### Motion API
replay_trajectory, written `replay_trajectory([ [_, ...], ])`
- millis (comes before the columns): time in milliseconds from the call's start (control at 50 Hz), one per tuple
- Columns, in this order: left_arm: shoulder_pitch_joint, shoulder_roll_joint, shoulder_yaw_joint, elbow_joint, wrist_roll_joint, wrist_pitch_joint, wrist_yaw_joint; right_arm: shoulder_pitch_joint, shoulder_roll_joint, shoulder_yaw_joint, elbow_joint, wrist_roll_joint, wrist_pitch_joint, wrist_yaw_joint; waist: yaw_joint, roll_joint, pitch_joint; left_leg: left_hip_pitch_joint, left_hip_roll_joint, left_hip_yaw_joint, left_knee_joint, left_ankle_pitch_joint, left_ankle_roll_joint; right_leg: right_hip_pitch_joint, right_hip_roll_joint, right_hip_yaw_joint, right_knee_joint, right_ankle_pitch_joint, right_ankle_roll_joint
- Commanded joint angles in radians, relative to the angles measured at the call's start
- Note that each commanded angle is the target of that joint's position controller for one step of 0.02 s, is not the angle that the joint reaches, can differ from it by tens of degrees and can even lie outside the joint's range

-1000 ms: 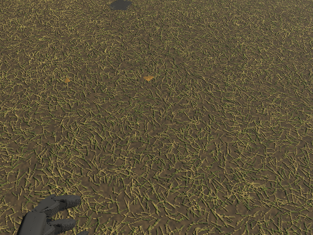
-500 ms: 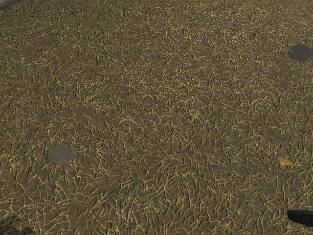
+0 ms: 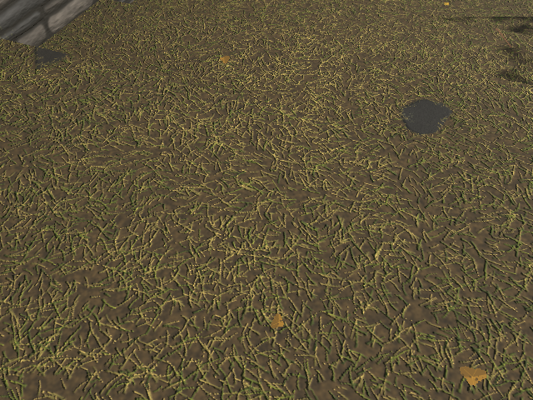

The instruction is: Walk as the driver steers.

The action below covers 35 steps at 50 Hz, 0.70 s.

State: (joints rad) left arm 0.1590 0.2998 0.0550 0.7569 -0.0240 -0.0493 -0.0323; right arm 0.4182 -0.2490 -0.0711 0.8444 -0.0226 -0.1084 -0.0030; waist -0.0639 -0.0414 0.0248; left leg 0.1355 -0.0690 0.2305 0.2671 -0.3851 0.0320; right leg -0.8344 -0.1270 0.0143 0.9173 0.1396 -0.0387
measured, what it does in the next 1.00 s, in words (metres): walks ahead, turning right: right foot, then left foot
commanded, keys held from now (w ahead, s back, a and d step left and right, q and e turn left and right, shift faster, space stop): e+shift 0.86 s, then shift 0.14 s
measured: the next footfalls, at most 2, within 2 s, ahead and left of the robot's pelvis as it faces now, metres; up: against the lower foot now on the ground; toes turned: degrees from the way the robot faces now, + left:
right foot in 0.10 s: +0.34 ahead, -0.07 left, +0.00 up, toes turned -7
left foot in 0.60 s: +0.53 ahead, +0.06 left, +0.00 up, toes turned -45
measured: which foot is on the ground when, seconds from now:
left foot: down 0.00-0.12, up 0.14-0.58, down 0.60-1.00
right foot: up 0.00-0.08, down 0.10-0.58, up 0.60-1.00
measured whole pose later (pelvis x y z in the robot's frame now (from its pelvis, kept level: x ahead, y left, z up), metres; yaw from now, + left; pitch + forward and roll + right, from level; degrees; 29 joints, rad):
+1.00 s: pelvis +0.37 +0.03 +0.01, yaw -55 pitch +2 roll +1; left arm 0.16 0.30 0.07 0.58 -0.01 0.08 0.00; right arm 0.14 -0.29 -0.08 0.70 0.00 0.02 -0.02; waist -0.03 -0.01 0.07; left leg -0.29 0.08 0.17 0.44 -0.17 -0.01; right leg -0.42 -0.07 -0.01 0.78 -0.35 0.05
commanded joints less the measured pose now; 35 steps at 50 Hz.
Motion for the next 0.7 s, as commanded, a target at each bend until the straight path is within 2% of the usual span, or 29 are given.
replay_trajectory([
  [20,-0.059,0.008,-0.004,-0.076,0.018,-0.027,-0.048,-0.116,-0.173,-0.023,-0.100,0.008,-0.012,-0.045,0.053,0.026,0.102,-0.286,0.209,0.038,-0.016,0.924,-0.014,0.298,0.105,-0.163,-0.213,0.177,-0.008],
  [40,-0.008,0.034,0.009,-0.075,0.008,-0.027,-0.060,-0.112,-0.211,-0.032,-0.104,0.015,0.001,-0.056,0.080,0.071,0.046,-0.218,0.219,0.037,0.071,1.093,-0.031,0.366,0.150,-0.191,-0.232,0.150,-0.014],
  [60,0.084,0.072,0.027,-0.064,-0.003,-0.018,-0.060,-0.136,-0.248,-0.042,-0.118,0.027,0.016,-0.061,0.131,0.123,-0.020,-0.172,0.235,0.028,0.186,1.267,-0.041,0.458,0.195,-0.212,-0.223,0.076,-0.026],
  [80,0.244,0.135,0.055,-0.038,-0.006,-0.001,-0.053,-0.187,-0.273,-0.051,-0.137,0.037,0.029,-0.057,0.221,0.161,-0.096,-0.192,0.256,0.010,0.366,1.363,-0.039,0.625,0.220,-0.199,-0.195,-0.002,-0.055],
  [100,0.429,0.214,0.092,-0.002,-0.002,0.022,-0.032,-0.245,-0.254,-0.049,-0.152,0.044,0.028,-0.043,0.322,0.146,-0.165,-0.296,0.253,-0.019,0.631,1.261,-0.040,0.858,0.205,-0.125,-0.210,-0.003,-0.094],
  [120,0.438,0.219,0.092,0.014,-0.003,0.039,0.001,-0.268,-0.133,-0.021,-0.149,0.062,0.013,-0.008,0.316,-0.073,-0.099,-0.418,0.084,-0.024,1.042,0.312,-0.085,0.916,0.134,0.000,-0.383,0.175,-0.134],
  [140,0.277,0.250,0.074,-0.045,0.052,0.022,0.005,-0.084,0.021,0.021,-0.190,0.022,-0.008,0.019,0.077,-0.357,-0.124,-0.746,-0.065,-0.188,1.391,-0.327,-0.111,1.051,0.015,0.362,-0.260,0.712,-0.273],
  [160,0.221,0.276,0.077,-0.125,0.089,0.001,-0.006,0.028,-0.073,0.024,-0.209,0.022,-0.023,0.024,0.073,-0.213,-0.441,-0.783,-0.061,-0.398,1.473,-0.261,-0.085,1.158,-0.170,0.726,-0.454,0.377,-0.427],
  [180,0.165,0.240,0.081,-0.170,0.054,-0.002,-0.018,-0.100,-0.174,0.004,-0.223,0.030,-0.021,0.018,0.109,0.004,-0.384,-0.773,-0.027,-0.411,1.360,-0.185,-0.049,1.051,-0.138,0.757,-0.574,0.010,-0.395],
  [200,0.105,0.197,0.071,-0.176,0.013,-0.005,-0.017,-0.193,-0.170,-0.002,-0.250,0.027,-0.008,0.002,0.067,0.144,-0.217,-0.822,0.009,-0.396,1.250,-0.125,-0.046,0.883,-0.093,0.716,-0.627,-0.232,-0.348],
  [220,0.062,0.170,0.062,-0.186,0.002,-0.010,-0.013,-0.209,-0.167,-0.001,-0.249,0.019,0.012,-0.010,0.032,0.174,-0.155,-0.795,0.039,-0.403,1.178,-0.086,-0.056,0.749,-0.077,0.698,-0.644,-0.255,-0.322],
  [260,0.013,0.159,0.065,-0.209,0.020,-0.003,0.002,-0.220,-0.179,-0.012,-0.250,0.010,0.050,-0.021,0.004,0.126,-0.098,-0.699,0.071,-0.402,1.037,-0.064,-0.080,0.564,0.007,0.547,-0.652,-0.097,-0.280],
  [280,0.013,0.153,0.065,-0.205,0.019,0.004,0.012,-0.227,-0.161,-0.010,-0.249,0.004,0.055,-0.027,0.006,0.114,-0.092,-0.677,0.078,-0.391,0.968,-0.064,-0.096,0.515,0.037,0.479,-0.626,0.036,-0.270],
  [320,0.055,0.162,0.069,-0.190,0.014,0.019,0.038,-0.269,-0.113,0.003,-0.259,-0.009,0.056,-0.035,0.028,0.096,-0.135,-0.674,0.056,-0.373,0.845,-0.006,-0.127,0.511,0.074,0.402,-0.561,0.271,-0.256],
  [340,0.064,0.170,0.072,-0.189,0.010,0.034,0.051,-0.287,-0.102,0.006,-0.263,-0.006,0.059,-0.037,0.034,0.078,-0.168,-0.678,0.040,-0.372,0.787,0.041,-0.140,0.533,0.087,0.394,-0.540,0.282,-0.239],
  [380,0.054,0.176,0.075,-0.200,-0.003,0.065,0.071,-0.320,-0.104,0.007,-0.263,0.007,0.067,-0.039,0.048,0.028,-0.212,-0.683,0.018,-0.383,0.681,0.148,-0.152,0.572,0.111,0.401,-0.515,0.160,-0.190],
  [420,0.033,0.171,0.074,-0.217,-0.011,0.087,0.083,-0.369,-0.111,0.004,-0.266,0.016,0.070,-0.035,0.067,-0.031,-0.200,-0.677,0.002,-0.393,0.582,0.212,-0.149,0.576,0.133,0.425,-0.514,-0.037,-0.149],
  [480,0.029,0.159,0.074,-0.232,0.000,0.099,0.083,-0.424,-0.124,-0.002,-0.271,0.019,0.056,-0.025,0.096,-0.102,-0.148,-0.646,-0.015,-0.408,0.435,0.226,-0.137,0.581,0.141,0.491,-0.502,-0.181,-0.131],
  [540,0.007,0.145,0.072,-0.251,0.003,0.099,0.075,-0.391,-0.159,-0.021,-0.252,0.021,0.034,-0.012,0.084,-0.148,-0.140,-0.534,-0.014,-0.424,0.243,0.231,-0.112,0.610,0.143,0.567,-0.431,-0.168,-0.105],
  [560,-0.017,0.137,0.069,-0.261,0.000,0.099,0.073,-0.352,-0.164,-0.029,-0.235,0.025,0.028,-0.009,0.060,-0.144,-0.137,-0.454,0.005,-0.411,0.133,0.318,-0.096,0.591,0.165,0.565,-0.383,-0.223,-0.084],
  [580,0.020,0.092,0.055,-0.260,-0.001,0.100,0.068,-0.328,-0.178,-0.034,-0.226,0.021,0.027,-0.009,0.072,-0.057,-0.166,-0.313,0.116,-0.462,0.060,0.411,-0.044,0.521,0.219,0.508,-0.255,-0.509,-0.047],
  [600,0.115,0.030,0.036,-0.247,0.013,0.101,0.065,-0.343,-0.224,-0.040,-0.254,0.007,0.042,-0.018,0.124,0.140,-0.209,-0.160,0.344,-0.658,0.102,0.584,0.059,0.380,0.325,0.339,-0.015,-0.811,-0.003],
  [620,0.125,0.119,0.055,-0.293,0.008,0.092,0.050,-0.309,-0.244,-0.045,-0.248,-0.029,0.055,-0.017,0.149,0.320,-0.201,-0.176,0.493,-0.888,0.063,0.595,0.210,0.221,0.318,0.240,0.155,-0.854,0.043],
  [640,0.103,0.204,0.075,-0.270,0.006,0.087,0.044,-0.326,-0.204,-0.046,-0.262,-0.016,0.059,-0.022,0.122,0.277,-0.165,-0.209,0.476,-0.870,0.053,0.472,0.237,0.172,0.226,0.196,0.273,-0.754,0.086],
  [660,0.079,0.235,0.087,-0.245,-0.003,0.095,0.045,-0.354,-0.151,-0.032,-0.274,-0.007,0.068,-0.030,0.100,0.191,-0.123,-0.250,0.388,-0.711,0.063,0.345,0.191,0.163,0.190,0.182,0.313,-0.657,0.102],
  [680,0.084,0.217,0.085,-0.225,-0.003,0.110,0.050,-0.369,-0.139,-0.025,-0.284,0.001,0.082,-0.039,0.100,0.141,-0.108,-0.287,0.325,-0.611,0.064,0.273,0.148,0.173,0.173,0.159,0.360,-0.595,0.114],
  [700,0.092,0.196,0.078,-0.228,0.000,0.117,0.050,-0.383,-0.149,-0.023,-0.286,0.006,0.090,-0.046,0.097,0.135,-0.079,-0.330,0.301,-0.545,0.050,0.287,0.141,0.167,0.164,0.121,0.402,-0.551,0.122],
])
